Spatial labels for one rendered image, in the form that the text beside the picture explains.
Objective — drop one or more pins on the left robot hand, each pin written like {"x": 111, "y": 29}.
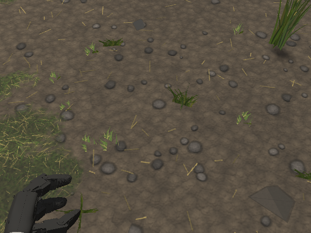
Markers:
{"x": 28, "y": 206}

